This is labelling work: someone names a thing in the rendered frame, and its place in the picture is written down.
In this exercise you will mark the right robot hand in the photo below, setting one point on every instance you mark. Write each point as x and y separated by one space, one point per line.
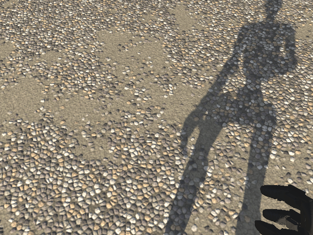
297 223

